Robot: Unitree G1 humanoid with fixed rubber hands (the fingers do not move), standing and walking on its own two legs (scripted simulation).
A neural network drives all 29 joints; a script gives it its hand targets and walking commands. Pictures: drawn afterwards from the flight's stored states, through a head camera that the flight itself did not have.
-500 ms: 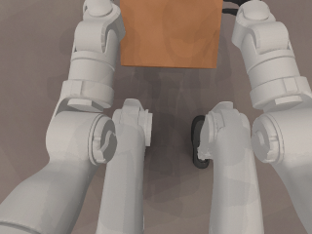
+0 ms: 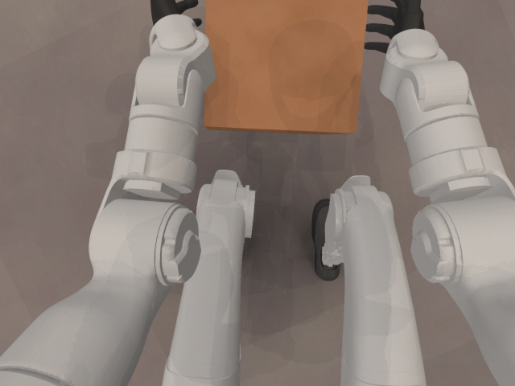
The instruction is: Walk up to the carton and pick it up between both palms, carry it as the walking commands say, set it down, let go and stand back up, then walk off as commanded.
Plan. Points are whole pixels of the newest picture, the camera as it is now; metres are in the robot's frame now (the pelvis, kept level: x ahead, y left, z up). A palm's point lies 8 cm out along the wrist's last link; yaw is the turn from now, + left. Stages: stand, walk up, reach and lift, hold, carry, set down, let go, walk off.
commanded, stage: reach and lift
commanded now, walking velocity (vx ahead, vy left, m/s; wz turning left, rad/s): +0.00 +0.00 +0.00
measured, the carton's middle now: (277, 47) +0.55 +0.03 -0.18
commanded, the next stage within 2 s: none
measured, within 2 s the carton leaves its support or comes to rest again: neither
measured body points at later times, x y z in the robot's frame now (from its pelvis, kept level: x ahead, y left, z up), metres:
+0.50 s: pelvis +0.00 +0.00 +0.05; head +0.28 +0.03 +0.39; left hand +0.52 +0.16 -0.01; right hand +0.52 -0.12 -0.03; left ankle +0.15 +0.12 -0.46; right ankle +0.16 -0.13 -0.46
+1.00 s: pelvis +0.00 +0.00 +0.11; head +0.26 +0.03 +0.47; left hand +0.49 +0.16 +0.06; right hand +0.50 -0.12 +0.04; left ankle +0.15 +0.12 -0.46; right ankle +0.16 -0.13 -0.46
